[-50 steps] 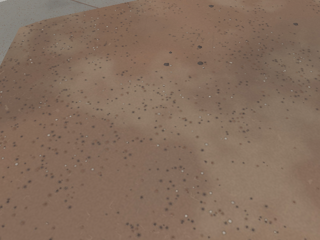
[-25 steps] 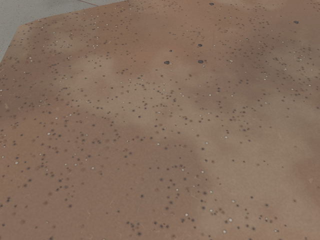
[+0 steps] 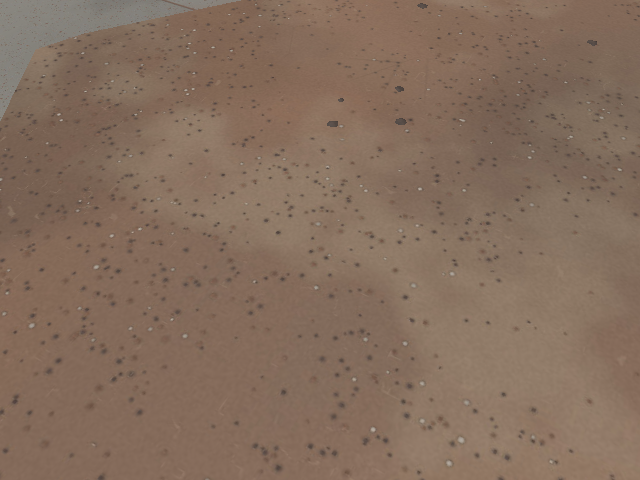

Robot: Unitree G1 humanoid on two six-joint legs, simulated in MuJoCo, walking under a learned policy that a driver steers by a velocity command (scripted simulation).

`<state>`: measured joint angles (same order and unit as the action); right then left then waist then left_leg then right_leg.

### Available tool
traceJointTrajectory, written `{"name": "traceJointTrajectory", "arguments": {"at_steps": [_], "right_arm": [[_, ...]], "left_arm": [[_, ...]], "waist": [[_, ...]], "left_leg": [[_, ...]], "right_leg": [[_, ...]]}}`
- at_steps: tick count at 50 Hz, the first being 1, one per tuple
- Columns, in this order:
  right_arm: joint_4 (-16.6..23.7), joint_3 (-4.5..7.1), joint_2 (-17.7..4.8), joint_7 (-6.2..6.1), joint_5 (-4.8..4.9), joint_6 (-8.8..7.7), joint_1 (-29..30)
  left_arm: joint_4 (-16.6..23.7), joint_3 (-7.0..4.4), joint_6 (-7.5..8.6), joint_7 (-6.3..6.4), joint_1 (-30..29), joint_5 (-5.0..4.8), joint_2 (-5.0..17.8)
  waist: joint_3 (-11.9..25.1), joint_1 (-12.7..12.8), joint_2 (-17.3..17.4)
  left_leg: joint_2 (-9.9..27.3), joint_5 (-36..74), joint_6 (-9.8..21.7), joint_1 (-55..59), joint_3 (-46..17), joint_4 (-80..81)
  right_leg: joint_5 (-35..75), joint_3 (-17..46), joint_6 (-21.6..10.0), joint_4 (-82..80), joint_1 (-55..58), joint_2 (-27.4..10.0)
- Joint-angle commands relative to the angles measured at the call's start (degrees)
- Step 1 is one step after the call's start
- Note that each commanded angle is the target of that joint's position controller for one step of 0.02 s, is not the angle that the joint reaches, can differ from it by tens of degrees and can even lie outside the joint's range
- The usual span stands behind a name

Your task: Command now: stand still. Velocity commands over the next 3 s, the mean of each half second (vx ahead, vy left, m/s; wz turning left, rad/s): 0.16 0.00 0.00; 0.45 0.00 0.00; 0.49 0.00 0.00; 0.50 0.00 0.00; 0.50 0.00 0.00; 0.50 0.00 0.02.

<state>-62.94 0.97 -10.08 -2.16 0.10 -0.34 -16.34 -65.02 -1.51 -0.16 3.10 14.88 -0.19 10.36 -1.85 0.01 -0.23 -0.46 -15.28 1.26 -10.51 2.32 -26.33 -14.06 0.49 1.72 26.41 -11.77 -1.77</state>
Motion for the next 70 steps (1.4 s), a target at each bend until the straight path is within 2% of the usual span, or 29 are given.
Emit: {"name": "traceJointTrajectory", "arguments": {"at_steps": [1,8,10,13,16,18,20,23,24,25,26,28,30,32,37,43,46,47,48,49,50,51,52,53,54,57,61,65,70], "right_arm": [[0.83,0.84,-5.12,-0.15,0.02,-0.26,-3.92],[0.93,0.89,-4.88,-0.17,0.05,-0.3,-4.36],[0.28,1.27,-5.55,-0.44,0.44,-0.03,-5.83],[0.63,3.2,-10.87,-0.61,1.52,-0.59,-9.48],[2.02,3.84,-11.22,-0.41,0.62,-2.73,-8.27],[3.78,3.62,-9.95,-0.09,1.75,-3.55,-4.63],[4.47,3.92,-11.32,0.19,2.23,-3.2,-2.6],[5.02,3.45,-10.05,0.63,2.21,-2.71,-1.91],[6.17,2.27,-6.03,1.13,1.44,-3.15,0.0],[8.4,1.4,-1.76,1.23,1.36,-4.46,-0.5],[9.37,1.82,-3.93,1.31,3.07,-5.35,0.71],[10.02,2.43,-7.16,1.74,2.78,-6.31,3.68],[8.88,3.38,-8.59,1.8,1.23,-6.1,2.55],[8.62,3.39,-7.14,2.23,1.17,-5.45,3.53],[13.54,2.28,-4.39,2.92,1.24,-5.19,17.0],[17.24,1.68,-5.3,4.84,1.82,-5.82,25.88],[16.65,3.24,-8.94,5.11,1.68,-6.3,19.99],[14.22,4.57,-11.36,4.78,1.8,-6.24,11.15],[11.24,5.89,-14.14,4.22,1.73,-5.93,0.33],[9.46,7.31,-20.09,3.65,-0.16,-5.57,-9.49],[8.38,6.18,-17.48,3.79,-0.11,-5.3,-10.57],[8.87,5.0,-13.42,3.9,0.57,-5.44,-4.79],[10.25,4.14,-10.5,3.87,0.8,-5.65,1.18],[10.78,3.43,-8.65,4.21,0.4,-6.09,5.51],[10.69,2.88,-7.01,4.48,-0.27,-6.48,7.5],[8.72,2.96,-7.86,4.27,-0.23,-6.7,5.98],[7.53,3.39,-10.63,2.51,-0.16,-6.44,1.63],[6.92,3.57,-11.94,1.87,0.58,-5.96,-2.53],[4.84,4.11,-12.75,1.62,1.25,-4.8,-7.38]], "left_arm": [[0.71,-0.78,0.22,0.16,3.6,-0.01,5.12],[0.77,-0.82,0.24,0.19,4.07,-0.04,4.88],[0.09,-0.79,0.12,0.31,5.3,-0.35,4.15],[2.95,-0.75,1.47,0.01,1.35,-0.57,3.12],[5.65,-1.28,3.78,-1.57,-1.84,-1.64,3.98],[6.2,-1.74,4.98,-2.17,-1.54,-1.98,4.95],[4.98,-1.95,5.65,-2.48,0.76,-1.72,3.73],[-0.57,-3.22,5.02,-2.63,14.37,-1.36,3.91],[-0.93,-4.33,5.16,-2.15,20.95,-1.0,8.13],[-0.63,-4.95,5.94,-2.78,26.02,-0.63,14.57],[-0.45,-4.01,6.93,-3.07,21.96,0.25,12.57],[3.31,-2.1,7.71,-3.76,10.32,-0.05,7.79],[4.47,-1.26,7.2,-4.04,7.79,0.04,5.82],[3.53,-1.03,6.83,-3.41,11.91,0.34,5.64],[4.42,-1.34,6.11,-1.89,14.59,0.44,8.12],[3.61,-2.17,5.5,-1.56,17.71,-0.62,8.67],[4.4,-3.09,4.77,-1.5,15.41,-0.27,10.83],[4.77,-3.15,4.29,-1.56,14.1,-0.05,11.04],[5.81,-2.8,4.21,-1.76,12.52,0.2,10.62],[7.15,-0.96,4.99,-2.59,18.14,0.56,3.94],[6.25,0.12,6.89,-3.32,19.3,-0.81,1.34],[8.13,-1.49,8.15,-3.45,12.88,-2.57,6.73],[10.03,-1.85,8.64,-3.13,7.27,-3.16,8.71],[10.51,-2.32,8.47,-2.49,4.67,-2.48,8.98],[10.47,-3.05,7.65,-1.95,5.0,-1.5,8.69],[10.62,-2.76,5.44,-1.62,7.51,-1.3,4.68],[14.42,-3.24,5.18,-1.76,-2.46,-0.12,6.55],[16.79,-2.44,5.74,-2.87,-11.71,-0.57,5.28],[19.84,-2.15,6.13,-4.55,-18.54,-1.16,6.57]], "waist": [[-1.35,0.01,0.28],[-1.52,0.0,0.28],[-0.84,-0.3,1.55],[-6.08,-2.66,9.36],[-9.13,-2.23,9.35],[-7.16,-0.47,6.57],[-4.59,1.36,6.27],[-2.04,6.59,2.38],[-0.2,9.11,-9.82],[2.9,8.28,-20.4],[0.2,5.77,-13.81],[-4.95,2.16,-4.65],[-4.47,0.47,-4.46],[-4.0,1.08,-4.83],[-5.26,3.43,-3.55],[-7.53,4.08,-4.3],[-1.13,-0.77,-7.28],[4.27,-5.43,-8.21],[10.66,-10.35,-7.95],[22.1,-8.85,4.74],[29.3,-7.65,12.97],[19.72,-7.22,10.35],[12.06,-5.65,6.2],[7.44,-3.24,0.81],[5.03,-0.79,0.65],[1.82,2.06,3.52],[-1.17,0.55,2.62],[-1.95,-2.34,2.81],[-3.41,-3.95,3.31]], "left_leg": [[2.46,7.85,1.03,-1.5,-2.61,5.26],[2.45,7.82,1.05,-1.54,-2.61,5.2],[1.89,-9.01,2.2,-1.49,-2.91,6.35],[13.56,-35.74,9.53,-3.01,-19.54,15.23],[22.97,-30.15,14.42,-1.39,-31.34,20.19],[19.64,-20.69,10.62,1.02,-23.88,18.69],[13.7,-14.13,8.02,-4.41,-13.82,15.65],[7.7,-12.01,6.24,-16.9,-6.44,2.28],[3.13,-6.94,2.62,-23.22,0.06,-18.87],[-3.0,-16.58,1.48,-35.24,-0.91,-36.01],[0.99,-15.11,3.05,-41.07,-6.73,-46.52],[6.23,-2.25,5.01,-43.06,-6.9,-47.24],[8.3,4.66,4.19,-36.34,-5.91,-39.14],[7.88,8.06,2.59,-34.17,-3.52,-34.97],[5.72,16.95,0.6,-32.89,-0.76,-16.27],[3.69,17.94,2.81,-29.94,0.24,-4.94],[-0.31,12.48,5.6,-18.39,2.56,-4.19],[-2.46,12.02,7.14,-7.2,3.88,-4.12],[0.88,13.13,9.49,10.0,0.0,-5.36],[17.71,5.58,18.23,34.75,-25.39,-4.52],[25.05,-1.97,22.57,39.72,-48.2,8.06],[21.64,-3.67,18.32,32.45,-40.98,9.66],[19.64,1.02,15.65,22.03,-30.89,10.58],[17.54,7.33,14.04,11.61,-23.97,12.53],[15.18,10.23,12.73,4.5,-18.89,14.48],[13.45,10.82,13.73,-4.38,-13.16,19.02],[12.39,14.07,13.19,-2.71,-9.08,20.98],[10.34,14.71,10.63,-0.48,-4.82,20.79],[14.81,14.59,9.64,10.6,-6.12,16.35]], "right_leg": [[7.55,0.08,-1.56,-3.53,-0.54,-0.3],[7.51,0.07,-1.53,-3.45,-0.58,-0.28],[-5.26,-2.74,-1.98,-0.76,-1.6,2.22],[-15.01,-5.95,-3.43,13.76,-13.75,3.52],[-16.97,0.83,-5.94,30.7,-24.99,-3.12],[-14.99,1.28,-6.86,22.8,-23.69,-4.82],[-9.44,-4.02,-6.2,11.15,-10.31,-1.33],[-0.58,-7.59,-4.38,2.84,11.21,3.74],[-8.53,9.85,-7.92,-6.3,16.48,-7.98],[-15.22,37.16,-16.7,-16.42,22.32,-20.45],[-28.49,45.02,-19.76,-19.27,17.95,-24.14],[-20.92,29.89,-14.64,-18.43,11.67,-18.53],[-6.25,17.14,-11.01,-19.47,7.8,-13.12],[5.4,10.59,-10.87,-19.63,8.09,-10.76],[15.47,4.29,-11.2,-21.05,7.9,-9.38],[20.42,1.7,-11.09,-19.49,15.09,-12.27],[46.79,0.29,-9.42,-9.27,19.93,-13.14],[55.54,-1.33,-8.28,0.77,18.62,-11.58],[50.73,-2.15,-6.43,14.33,8.83,-9.43],[22.97,-2.9,-3.12,38.69,-13.73,-1.08],[-16.89,5.48,-2.62,52.62,-23.83,5.92],[-15.31,7.99,-4.21,57.09,-30.05,1.68],[-10.45,5.69,-5.06,55.57,-30.76,-1.56],[-6.03,4.36,-5.15,51.47,-27.75,-4.21],[-3.29,4.26,-5.41,48.07,-23.74,-6.17],[-2.48,3.67,-4.62,41.84,-19.93,-8.01],[9.94,2.4,-2.51,28.07,-27.37,-8.57],[20.21,-0.86,-2.34,12.15,-23.97,-5.18],[15.64,-0.35,-3.99,4.56,-26.0,-3.73]]}}
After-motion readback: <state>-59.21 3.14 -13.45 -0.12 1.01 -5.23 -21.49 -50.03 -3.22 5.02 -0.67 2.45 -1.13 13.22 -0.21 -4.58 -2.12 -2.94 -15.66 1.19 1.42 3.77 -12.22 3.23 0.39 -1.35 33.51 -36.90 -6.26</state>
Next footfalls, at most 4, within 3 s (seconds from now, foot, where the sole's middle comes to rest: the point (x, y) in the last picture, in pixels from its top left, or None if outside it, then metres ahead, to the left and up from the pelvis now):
0.48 right None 0.11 -0.16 -0.78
0.96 left None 0.49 0.06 -0.78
1.50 right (411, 354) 0.80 -0.18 -0.78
2.06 left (310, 251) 1.12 0.06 -0.78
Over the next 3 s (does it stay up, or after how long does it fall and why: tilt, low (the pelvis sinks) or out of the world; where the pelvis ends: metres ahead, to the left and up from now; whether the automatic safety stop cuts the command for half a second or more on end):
stays up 1.46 -0.09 0.01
